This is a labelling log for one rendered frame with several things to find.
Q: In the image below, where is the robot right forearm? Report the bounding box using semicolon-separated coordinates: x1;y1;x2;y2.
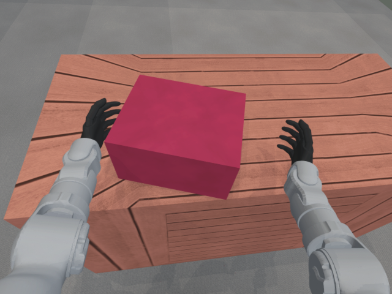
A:
284;161;390;294

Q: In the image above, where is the right robot upper arm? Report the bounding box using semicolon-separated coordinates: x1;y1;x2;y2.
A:
309;248;389;294

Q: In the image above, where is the robot right hand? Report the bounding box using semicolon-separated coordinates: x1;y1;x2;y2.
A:
277;119;314;165

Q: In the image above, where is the robot left hand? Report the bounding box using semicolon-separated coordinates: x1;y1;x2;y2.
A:
81;98;121;149

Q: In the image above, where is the left robot upper arm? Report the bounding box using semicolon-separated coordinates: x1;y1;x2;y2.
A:
0;214;90;294

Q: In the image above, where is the carton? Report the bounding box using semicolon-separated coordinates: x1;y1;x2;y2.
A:
104;75;246;200

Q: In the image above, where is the pedestal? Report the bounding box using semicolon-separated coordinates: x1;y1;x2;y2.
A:
4;54;392;273

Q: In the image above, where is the robot left forearm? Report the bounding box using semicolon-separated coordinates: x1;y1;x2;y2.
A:
10;138;102;270

